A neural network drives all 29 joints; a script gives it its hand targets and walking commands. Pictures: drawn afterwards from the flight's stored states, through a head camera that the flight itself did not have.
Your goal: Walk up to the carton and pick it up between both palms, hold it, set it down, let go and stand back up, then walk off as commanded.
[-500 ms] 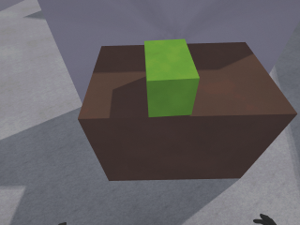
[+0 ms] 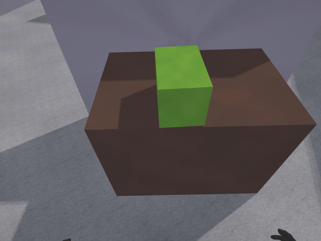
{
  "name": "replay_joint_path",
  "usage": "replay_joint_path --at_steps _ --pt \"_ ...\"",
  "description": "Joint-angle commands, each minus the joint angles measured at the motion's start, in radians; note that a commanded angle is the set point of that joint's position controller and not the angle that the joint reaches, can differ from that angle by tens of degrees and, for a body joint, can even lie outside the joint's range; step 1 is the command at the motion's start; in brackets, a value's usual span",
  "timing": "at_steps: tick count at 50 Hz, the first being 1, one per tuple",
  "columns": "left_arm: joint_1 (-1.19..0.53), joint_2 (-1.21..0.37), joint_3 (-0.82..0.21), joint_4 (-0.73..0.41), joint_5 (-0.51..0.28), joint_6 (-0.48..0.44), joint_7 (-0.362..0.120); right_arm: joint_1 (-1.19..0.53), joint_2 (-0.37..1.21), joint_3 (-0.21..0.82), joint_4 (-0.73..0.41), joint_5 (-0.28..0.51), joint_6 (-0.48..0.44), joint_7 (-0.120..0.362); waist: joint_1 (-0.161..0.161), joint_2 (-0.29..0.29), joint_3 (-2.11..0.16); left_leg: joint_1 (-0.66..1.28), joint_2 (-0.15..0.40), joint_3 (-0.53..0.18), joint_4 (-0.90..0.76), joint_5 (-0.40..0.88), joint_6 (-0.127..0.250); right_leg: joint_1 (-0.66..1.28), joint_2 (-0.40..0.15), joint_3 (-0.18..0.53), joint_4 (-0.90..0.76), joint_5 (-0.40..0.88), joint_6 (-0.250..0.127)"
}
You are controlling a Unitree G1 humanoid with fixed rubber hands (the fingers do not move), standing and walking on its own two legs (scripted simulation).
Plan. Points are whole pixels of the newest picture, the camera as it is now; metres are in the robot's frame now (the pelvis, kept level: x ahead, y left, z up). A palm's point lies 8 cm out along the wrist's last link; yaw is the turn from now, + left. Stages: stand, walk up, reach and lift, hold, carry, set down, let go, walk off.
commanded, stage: stand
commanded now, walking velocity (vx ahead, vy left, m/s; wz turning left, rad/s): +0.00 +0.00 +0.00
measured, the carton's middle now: (178, 85) +0.67 -0.01 +0.00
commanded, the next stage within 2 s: none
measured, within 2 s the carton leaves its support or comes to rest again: neither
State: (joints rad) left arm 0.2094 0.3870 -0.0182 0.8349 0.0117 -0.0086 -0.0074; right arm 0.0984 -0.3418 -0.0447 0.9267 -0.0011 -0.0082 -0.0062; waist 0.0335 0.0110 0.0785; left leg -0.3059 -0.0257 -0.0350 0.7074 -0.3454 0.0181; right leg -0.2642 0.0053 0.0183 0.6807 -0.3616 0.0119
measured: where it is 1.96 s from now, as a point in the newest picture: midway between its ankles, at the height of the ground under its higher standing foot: outside the picture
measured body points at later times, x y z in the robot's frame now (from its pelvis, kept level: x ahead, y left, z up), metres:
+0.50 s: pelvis -0.01 +0.00 +0.01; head -0.01 +0.00 +0.46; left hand +0.07 +0.31 -0.11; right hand +0.12 -0.29 -0.11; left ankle +0.02 +0.11 -0.72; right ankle +0.01 -0.13 -0.72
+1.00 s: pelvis -0.02 +0.00 +0.01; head -0.01 +0.00 +0.46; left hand +0.07 +0.31 -0.10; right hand +0.11 -0.29 -0.11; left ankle +0.02 +0.11 -0.72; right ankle +0.01 -0.13 -0.72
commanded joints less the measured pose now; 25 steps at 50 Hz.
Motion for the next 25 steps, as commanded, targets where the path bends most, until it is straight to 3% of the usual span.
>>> replay_joint_path --at_steps 1,3,5,9,10,13,18,19,20,22,24,25 --pt "-0.049 0.189 0.065 0.04 -0.007 -0.044 0.021 -0.088 -0.229 -0.034 -0.003 -0.011 -0.032 0.006 -0.021 0.024 -0.157 0.128 0.127 -0.162 -0.265 0.306 0.047 0.072 -0.1 0.084 -0.214 0.238 -0.061" --pt "-0.053 0.174 0.059 0.041 -0.012 -0.044 0.02 -0.068 -0.228 -0.031 -0.006 -0.011 -0.032 0.005 -0.016 -0.012 -0.158 0.1 0.148 -0.184 -0.279 0.264 0.054 0.089 -0.093 0.086 -0.186 0.243 -0.064" --pt "-0.047 0.166 0.057 0.042 -0.014 -0.043 0.024 -0.082 -0.21 -0.021 -0.004 -0.003 -0.034 0.011 -0.021 0.052 -0.143 0.113 0.14 -0.174 -0.277 0.271 0.051 0.052 -0.103 0.099 -0.212 0.213 -0.069" --pt "-0.066 0.184 0.058 0.056 -0.01 -0.04 0.02 -0.068 -0.215 -0.022 0.01 -0.009 -0.036 0.009 -0.032 0.027 -0.11 0.079 0.142 -0.183 -0.3 0.202 0.046 0.061 -0.097 0.093 -0.228 0.183 -0.058" --pt "-0.036 0.163 0.054 0.061 -0.009 -0.044 0.016 -0.088 -0.23 -0.025 0.005 -0.009 -0.036 0.01 -0.027 0.039 -0.149 0.093 0.153 -0.19 -0.312 0.184 0.051 0.071 -0.098 0.096 -0.226 0.191 -0.062" --pt "-0.06 0.186 0.058 0.061 -0.006 -0.041 0.018 -0.084 -0.217 -0.03 0.016 -0.01 -0.034 0.01 -0.02 0.002 -0.131 0.085 0.15 -0.183 -0.303 0.191 0.049 0.061 -0.106 0.094 -0.232 0.181 -0.058" --pt "-0.074 0.173 0.05 0.058 -0.007 -0.044 0.015 -0.119 -0.2 -0.022 0.006 -0.011 -0.031 0.015 -0.02 0.029 -0.114 0.087 0.145 -0.178 -0.334 0.137 0.043 0.033 -0.104 0.1 -0.265 0.115 -0.058" --pt "-0.067 0.168 0.05 0.056 -0.001 -0.048 0.016 -0.094 -0.209 -0.025 0.016 -0.004 -0.029 0.015 -0.031 0.011 -0.131 0.091 0.141 -0.18 -0.333 0.118 0.038 0.052 -0.101 0.098 -0.265 0.116 -0.057" --pt "-0.074 0.164 0.049 0.068 -0.006 -0.044 0.013 -0.089 -0.197 -0.018 0.019 -0.007 -0.031 0.014 -0.033 0.038 -0.126 0.103 0.134 -0.173 -0.328 0.148 0.039 0.033 -0.114 0.108 -0.278 0.112 -0.061" --pt "-0.08 0.172 0.049 0.064 -0.001 -0.044 0.012 -0.086 -0.21 -0.02 0.023 -0.006 -0.033 0.011 -0.033 -0.001 -0.123 0.082 0.144 -0.181 -0.336 0.136 0.043 0.055 -0.101 0.085 -0.279 0.141 -0.058" --pt "-0.061 0.183 0.058 0.081 -0.004 -0.038 0.013 -0.105 -0.216 -0.023 0.027 -0.016 -0.034 0.013 -0.02 0.064 -0.111 0.065 0.148 -0.186 -0.361 0.126 0.039 0.067 -0.091 0.078 -0.261 0.137 -0.053" --pt "-0.044 0.173 0.056 0.075 -0.007 -0.044 0.013 -0.069 -0.212 -0.018 0.019 -0.012 -0.037 0.015 -0.028 0.039 -0.132 0.083 0.142 -0.191 -0.363 0.105 0.039 0.065 -0.092 0.09 -0.262 0.122 -0.063"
